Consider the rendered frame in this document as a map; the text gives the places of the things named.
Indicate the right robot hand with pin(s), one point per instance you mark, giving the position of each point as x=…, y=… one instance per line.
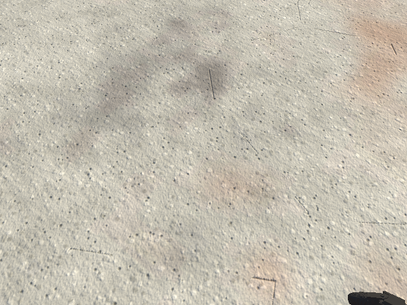
x=373, y=298

